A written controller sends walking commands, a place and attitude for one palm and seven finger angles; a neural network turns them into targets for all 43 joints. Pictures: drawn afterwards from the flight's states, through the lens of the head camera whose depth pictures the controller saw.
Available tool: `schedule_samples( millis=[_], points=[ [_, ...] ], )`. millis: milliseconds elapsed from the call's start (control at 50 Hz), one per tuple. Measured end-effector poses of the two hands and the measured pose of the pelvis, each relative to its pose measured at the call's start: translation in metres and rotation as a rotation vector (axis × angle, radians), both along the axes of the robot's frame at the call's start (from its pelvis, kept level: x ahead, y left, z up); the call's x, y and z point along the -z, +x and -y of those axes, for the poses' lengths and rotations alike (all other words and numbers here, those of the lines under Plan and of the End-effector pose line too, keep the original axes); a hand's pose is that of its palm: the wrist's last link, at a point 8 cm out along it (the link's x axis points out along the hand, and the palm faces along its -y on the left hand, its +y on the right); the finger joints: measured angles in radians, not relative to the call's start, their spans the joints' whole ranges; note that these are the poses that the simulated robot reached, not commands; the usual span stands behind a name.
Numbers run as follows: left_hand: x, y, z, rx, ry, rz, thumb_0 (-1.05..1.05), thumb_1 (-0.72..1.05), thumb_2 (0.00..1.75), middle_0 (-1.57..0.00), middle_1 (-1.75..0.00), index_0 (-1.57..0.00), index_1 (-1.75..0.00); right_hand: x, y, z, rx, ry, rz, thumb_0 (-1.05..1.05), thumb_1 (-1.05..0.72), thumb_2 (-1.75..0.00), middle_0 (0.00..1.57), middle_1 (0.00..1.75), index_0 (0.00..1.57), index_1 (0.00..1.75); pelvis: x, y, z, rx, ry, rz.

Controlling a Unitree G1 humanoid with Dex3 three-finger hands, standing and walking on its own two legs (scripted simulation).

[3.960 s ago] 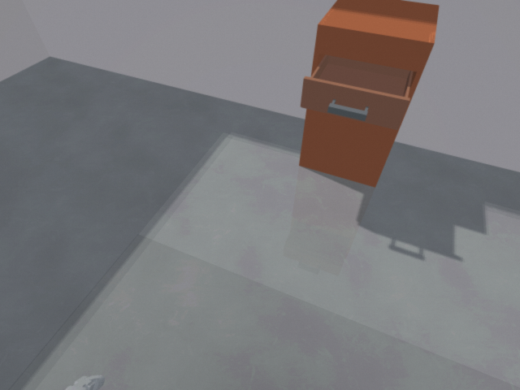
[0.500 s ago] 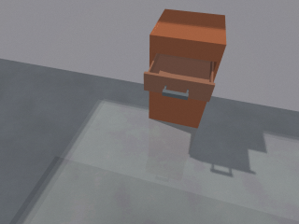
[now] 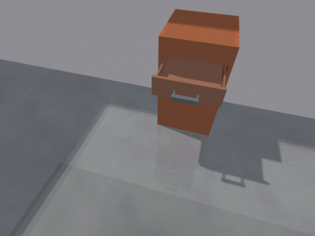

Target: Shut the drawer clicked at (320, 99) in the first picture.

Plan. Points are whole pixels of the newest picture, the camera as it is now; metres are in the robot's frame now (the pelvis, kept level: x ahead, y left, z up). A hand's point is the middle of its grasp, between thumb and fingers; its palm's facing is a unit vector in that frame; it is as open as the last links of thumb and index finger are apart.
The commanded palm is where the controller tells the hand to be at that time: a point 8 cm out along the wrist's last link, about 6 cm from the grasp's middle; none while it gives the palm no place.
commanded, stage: look at it before walking up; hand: left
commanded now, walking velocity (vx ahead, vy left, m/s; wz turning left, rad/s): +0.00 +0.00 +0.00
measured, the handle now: (185, 96) +0.81 -0.09 -0.19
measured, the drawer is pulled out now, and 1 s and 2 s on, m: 0.22 0.22 0.22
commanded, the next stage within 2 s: stand and wait in 0.06 s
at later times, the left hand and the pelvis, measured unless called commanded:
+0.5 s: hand out of the picture -0.04 +0.16 -0.18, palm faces +0.08 -0.98 -0.17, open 7.4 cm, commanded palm none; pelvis -0.01 +0.00 +0.00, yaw +2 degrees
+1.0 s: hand out of the picture -0.03 +0.19 -0.18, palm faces +0.06 -0.98 -0.20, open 7.4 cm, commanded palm none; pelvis -0.01 +0.01 +0.00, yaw +1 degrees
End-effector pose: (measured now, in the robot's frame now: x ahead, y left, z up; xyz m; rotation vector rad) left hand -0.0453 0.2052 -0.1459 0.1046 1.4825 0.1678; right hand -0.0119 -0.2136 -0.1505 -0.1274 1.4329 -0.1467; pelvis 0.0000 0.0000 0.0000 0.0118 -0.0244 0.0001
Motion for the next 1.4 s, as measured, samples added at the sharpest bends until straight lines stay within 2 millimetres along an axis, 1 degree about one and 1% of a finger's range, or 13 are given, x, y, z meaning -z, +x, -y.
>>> schedule_samples(
  millis=[180, 320, 440, 620, 780, 920, 1180, 1300, 1400],
  points=[
    [0.000, 0.007, -0.001, 0.006, 0.005, 0.025, 0.01, 0.91, 0.90, -0.20, -0.30, -0.20, -0.30, 0.000, -0.004, 0.000, 0.002, 0.005, -0.006, 0.00, -0.92, -0.90, 0.19, 0.30, 0.20, 0.29, 0.000, -0.001, 0.002, -0.001, -0.002, 0.003],
    [0.003, 0.009, -0.003, -0.013, 0.008, 0.037, 0.01, 0.90, 0.90, -0.20, -0.30, -0.20, -0.30, 0.002, -0.007, -0.003, -0.010, 0.009, -0.021, 0.00, -0.91, -0.90, 0.19, 0.30, 0.20, 0.29, 0.002, -0.004, 0.001, -0.022, -0.004, 0.000],
    [0.005, 0.006, -0.004, -0.027, 0.004, 0.037, 0.01, 0.90, 0.90, -0.20, -0.30, -0.20, -0.30, 0.003, -0.005, -0.006, -0.024, 0.008, -0.022, 0.00, -0.91, -0.90, 0.19, 0.30, 0.20, 0.29, 0.004, -0.005, -0.002, -0.030, -0.005, 0.002],
    [0.004, -0.003, -0.006, -0.026, -0.008, 0.012, 0.01, 0.90, 0.90, -0.20, -0.30, -0.20, -0.30, -0.001, -0.002, -0.006, -0.028, -0.005, -0.012, 0.01, -0.92, -0.90, 0.19, 0.30, 0.20, 0.29, 0.002, -0.006, -0.005, -0.029, -0.006, 0.001],
    [0.003, -0.003, -0.014, -0.024, -0.002, 0.008, 0.01, 0.90, 0.90, -0.20, -0.30, -0.20, -0.30, -0.004, 0.005, -0.004, -0.037, -0.018, -0.002, 0.00, -0.92, -0.90, 0.19, 0.30, 0.20, 0.29, 0.001, -0.006, -0.008, -0.030, -0.008, -0.001],
    [0.001, 0.005, -0.026, -0.011, 0.017, 0.027, 0.01, 0.90, 0.90, -0.20, -0.30, -0.20, -0.30, -0.006, 0.016, 0.000, -0.048, -0.031, 0.027, 0.00, -0.91, -0.90, 0.20, 0.30, 0.20, 0.29, 0.000, -0.005, -0.011, -0.027, -0.008, 0.000],
    [-0.004, 0.031, -0.048, 0.019, 0.053, 0.087, 0.01, 0.90, 0.90, -0.20, -0.30, -0.20, -0.30, -0.010, 0.038, 0.009, -0.068, -0.057, 0.084, 0.00, -0.91, -0.90, 0.20, 0.30, 0.20, 0.29, -0.001, -0.004, -0.015, -0.022, -0.006, 0.001],
    [-0.006, 0.041, -0.055, 0.032, 0.065, 0.108, 0.01, 0.90, 0.90, -0.20, -0.30, -0.20, -0.30, -0.012, 0.044, 0.014, -0.074, -0.068, 0.098, 0.00, -0.91, -0.90, 0.20, 0.30, 0.20, 0.29, -0.002, -0.004, -0.016, -0.021, -0.005, 0.002],
    [-0.005, 0.044, -0.057, 0.041, 0.069, 0.100, 0.01, 0.90, 0.90, -0.20, -0.30, -0.20, -0.30, -0.012, 0.044, 0.015, -0.056, -0.078, 0.107, 0.00, -0.91, -0.90, 0.20, 0.30, 0.20, 0.30, -0.001, -0.005, -0.017, 0.007, -0.008, -0.003]
  ],
)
